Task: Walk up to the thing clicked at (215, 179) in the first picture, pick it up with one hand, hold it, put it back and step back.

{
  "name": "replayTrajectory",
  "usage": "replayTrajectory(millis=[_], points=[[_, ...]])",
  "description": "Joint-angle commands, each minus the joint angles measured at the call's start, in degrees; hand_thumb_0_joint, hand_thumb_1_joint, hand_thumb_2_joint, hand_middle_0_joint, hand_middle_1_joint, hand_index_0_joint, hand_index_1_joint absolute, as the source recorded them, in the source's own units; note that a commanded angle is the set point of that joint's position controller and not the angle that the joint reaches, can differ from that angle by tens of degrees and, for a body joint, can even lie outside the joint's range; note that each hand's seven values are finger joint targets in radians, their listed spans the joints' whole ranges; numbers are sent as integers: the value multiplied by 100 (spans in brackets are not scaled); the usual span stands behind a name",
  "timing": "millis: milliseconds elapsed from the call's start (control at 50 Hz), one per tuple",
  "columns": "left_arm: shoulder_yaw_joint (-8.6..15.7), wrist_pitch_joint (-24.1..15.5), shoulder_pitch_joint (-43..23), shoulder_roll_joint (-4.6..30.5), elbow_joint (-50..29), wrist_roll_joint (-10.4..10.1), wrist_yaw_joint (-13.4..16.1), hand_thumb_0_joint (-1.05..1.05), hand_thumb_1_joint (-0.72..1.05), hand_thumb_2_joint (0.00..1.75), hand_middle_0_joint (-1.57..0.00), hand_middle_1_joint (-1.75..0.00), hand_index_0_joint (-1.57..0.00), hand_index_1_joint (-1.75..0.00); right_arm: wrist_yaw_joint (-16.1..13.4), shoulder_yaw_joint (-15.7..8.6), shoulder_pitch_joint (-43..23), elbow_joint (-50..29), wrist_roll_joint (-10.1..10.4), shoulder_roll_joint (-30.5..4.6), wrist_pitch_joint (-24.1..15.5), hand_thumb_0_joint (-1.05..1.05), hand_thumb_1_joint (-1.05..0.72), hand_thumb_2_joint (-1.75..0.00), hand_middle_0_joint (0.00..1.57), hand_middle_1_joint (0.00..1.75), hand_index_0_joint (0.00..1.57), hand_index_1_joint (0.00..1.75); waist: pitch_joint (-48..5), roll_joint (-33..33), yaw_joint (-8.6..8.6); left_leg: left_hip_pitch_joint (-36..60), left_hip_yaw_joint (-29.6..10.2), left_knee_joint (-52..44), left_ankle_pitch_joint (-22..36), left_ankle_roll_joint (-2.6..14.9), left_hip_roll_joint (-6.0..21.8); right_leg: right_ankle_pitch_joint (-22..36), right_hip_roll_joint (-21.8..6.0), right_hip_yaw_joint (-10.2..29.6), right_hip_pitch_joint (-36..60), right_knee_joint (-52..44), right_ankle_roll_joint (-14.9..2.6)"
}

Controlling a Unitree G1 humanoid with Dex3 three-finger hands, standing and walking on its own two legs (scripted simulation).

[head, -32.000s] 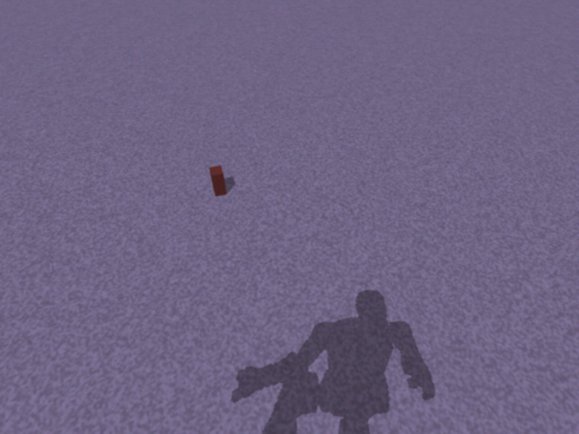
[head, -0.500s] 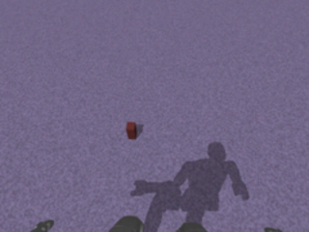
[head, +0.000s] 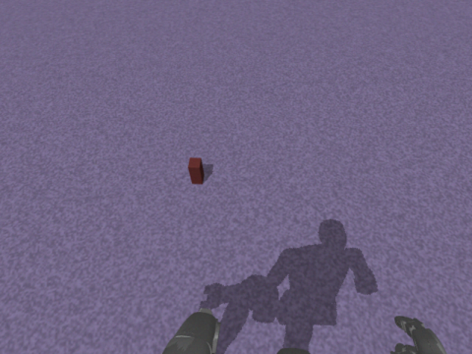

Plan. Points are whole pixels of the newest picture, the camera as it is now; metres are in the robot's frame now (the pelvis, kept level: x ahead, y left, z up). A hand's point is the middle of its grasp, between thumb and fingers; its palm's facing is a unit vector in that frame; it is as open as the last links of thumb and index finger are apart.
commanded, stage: step back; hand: left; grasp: from the side
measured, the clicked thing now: (196, 171) +0.96 +0.25 -0.68
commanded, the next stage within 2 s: stand in 1.08 s
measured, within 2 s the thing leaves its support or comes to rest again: neither
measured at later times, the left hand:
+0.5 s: hand out of the picture -0.04 +0.26 -0.14, palm faces +0.12 -0.92 -0.38, open 7.4 cm
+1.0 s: hand out of the picture +0.04 +0.29 -0.13, palm faces +0.08 -0.92 -0.38, open 7.4 cm
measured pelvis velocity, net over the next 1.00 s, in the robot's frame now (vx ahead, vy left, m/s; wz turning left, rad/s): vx -0.02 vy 0.02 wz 0.09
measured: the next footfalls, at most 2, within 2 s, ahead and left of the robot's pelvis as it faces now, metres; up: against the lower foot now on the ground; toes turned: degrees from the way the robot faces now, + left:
left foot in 0.22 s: +0.00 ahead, +0.14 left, +0.00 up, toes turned +7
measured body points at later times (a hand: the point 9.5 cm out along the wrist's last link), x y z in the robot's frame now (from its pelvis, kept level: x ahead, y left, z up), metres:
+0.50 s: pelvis -0.06 -0.01 +0.01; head -0.07 -0.02 +0.46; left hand -0.05 +0.31 -0.11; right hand +0.04 -0.30 -0.12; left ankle -0.07 +0.12 -0.71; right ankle -0.02 -0.11 -0.72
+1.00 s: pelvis -0.02 +0.02 +0.01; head +0.00 +0.01 +0.46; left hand +0.03 +0.34 -0.11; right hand +0.09 -0.27 -0.12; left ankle -0.04 +0.14 -0.72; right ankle -0.01 -0.10 -0.72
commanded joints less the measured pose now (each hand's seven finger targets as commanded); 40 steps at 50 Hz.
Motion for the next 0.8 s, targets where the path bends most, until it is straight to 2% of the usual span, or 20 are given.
replayTrajectory(millis=[0,100,140,180,200,220,240,300,380,400,420,440,460,540,640,660,680,700,720,780], points=[[470,-311,-822,1556,-674,69,191,0,90,90,-20,-30,-20,-30,-45,-286,301,-244,60,-1054,-239,0,-90,-90,20,30,20,30,-492,-676,-308,325,-212,1473,-29,8,-241,1325,-1430,1239,-595,-1644,-922],[525,-381,79,1628,-421,97,127,0,90,90,-20,-30,-20,-30,73,-253,5,-211,-74,-963,-357,0,-90,-90,20,30,20,30,-642,-1042,286,161,310,-800,-512,-36,156,-630,-1428,1481,826,-1790,-904],[495,-350,-136,1701,-421,48,83,0,90,90,-20,-30,-20,-30,103,-266,188,-40,-69,-928,-418,0,-90,-90,20,30,20,30,-577,-1215,132,1123,610,-1840,-646,30,279,-946,-1599,1528,140,-1934,-927],[392,-294,-198,1623,-395,9,47,0,90,90,-20,-30,-20,-30,122,-308,668,271,-52,-862,-481,0,-90,-90,20,30,20,30,-644,-970,-141,2290,921,-3150,330,177,7,-711,-1297,1022,-359,-1599,-615],[291,-285,-125,1377,-377,15,35,0,90,90,-20,-30,-20,-30,112,-379,854,398,-89,-972,-514,0,-90,-90,20,30,20,30,-759,-528,-231,2915,478,-3325,359,293,205,-702,-1127,799,-830,-1139,-445],[174,-301,-160,989,-390,-75,-2,0,90,90,-20,-30,-20,-30,104,-430,775,356,-143,-1339,-549,0,-90,-90,20,30,20,30,-764,560,-262,3033,-1567,-3769,-1295,739,1304,-953,-516,302,-1827,-521,29],[314,-310,-572,1364,-262,-111,33,0,90,90,-20,-30,-20,-30,130,-464,535,294,-96,-1728,-544,0,-90,-90,20,30,20,30,-424,832,-405,1443,-2470,-4349,-2852,1370,2128,-1040,-227,-164,-1195,542,114],[278,-391,-325,1220,-99,-145,-60,0,90,90,-20,-30,-20,-30,112,-277,17,188,-146,-1206,-673,0,-90,-90,20,30,20,30,-173,393,-142,1482,-1391,-4019,-1197,1061,1589,-330,-348,127,-942,464,60],[295,-531,138,1104,308,-81,-21,0,90,90,-20,-30,-20,-30,183,-221,-25,290,-56,-1017,-520,0,-90,-90,20,30,20,30,-523,580,24,884,-275,-3152,-684,598,1069,433,48,-320,939,-1594,8],[339,-557,261,1218,360,-37,23,0,90,90,-20,-30,-20,-30,168,-156,127,275,-28,-825,-492,0,-90,-90,20,30,20,30,-595,134,54,505,-66,-2581,-611,430,870,382,-232,284,1422,-1857,-47],[401,-582,298,1608,345,12,54,0,90,90,-20,-30,-20,-30,168,-145,18,205,-15,-710,-475,0,-90,-90,20,30,20,30,-412,-590,120,-154,181,-1745,-818,229,321,-1279,-1147,1958,1097,-2490,-430],[462,-587,75,1965,302,31,46,0,90,90,-20,-30,-20,-30,129,-219,57,301,-40,-882,-445,0,-90,-90,20,30,20,30,-165,-868,76,271,316,-661,-858,166,181,-2918,-2086,2973,51,-3149,-963],[481,-610,-219,1903,161,12,47,0,90,90,-20,-30,-20,-30,130,-273,272,390,-53,-1037,-455,0,-90,-90,20,30,20,30,121,-551,-57,278,64,-380,-606,124,398,-2975,-2273,3090,-226,-3169,-1177],[419,-658,-367,1662,198,21,46,0,90,90,-20,-30,-20,-30,214,-278,530,536,-56,-907,-548,0,-90,-90,20,30,20,30,-262,-745,-135,775,292,-958,-157,129,615,-1571,-1746,1818,-127,-2800,-874],[206,-506,-527,1299,155,-43,-29,0,90,90,-20,-30,-20,-30,189,-342,725,745,-136,-789,-617,0,-90,-90,20,30,20,30,-604,-524,-335,2553,791,-2790,619,165,267,-500,-1032,565,-934,-1674,-443],[139,-481,-464,1116,150,-63,-34,0,90,90,-20,-30,-20,-30,148,-371,782,757,-170,-910,-641,0,-90,-90,20,30,20,30,-632,16,-347,2627,188,-3259,290,216,679,-443,-774,319,-1096,-1105,-306],[49,-458,-446,820,131,-168,-48,0,90,90,-20,-30,-20,-30,122,-383,545,637,-192,-1226,-678,0,-90,-90,20,30,20,30,-631,869,-304,2339,-1537,-4041,-1058,643,1681,-467,-234,-8,-1405,-331,17],[161,-436,-547,1156,268,-162,-16,0,90,90,-20,-30,-20,-30,124,-411,310,579,-159,-1449,-683,0,-90,-90,20,30,20,30,-403,653,-319,1521,-1976,-4301,-1684,1119,2155,-648,-165,-4,-912,342,67],[176,-448,-413,1211,299,-162,-14,0,90,90,-20,-30,-20,-30,122,-374,76,526,-142,-1357,-698,0,-90,-90,20,30,20,30,-331,448,-201,1458,-1736,-4170,-1216,1251,2136,-551,-250,156,-752,520,55],[115,-545,-146,1062,466,-202,12,0,90,90,-20,-30,-20,-30,101,-305,-103,568,-133,-1191,-717,0,-90,-90,20,30,20,30,-603,843,-78,2038,-643,-3366,1261,969,1743,-160,-312,2,-452,-580,37]])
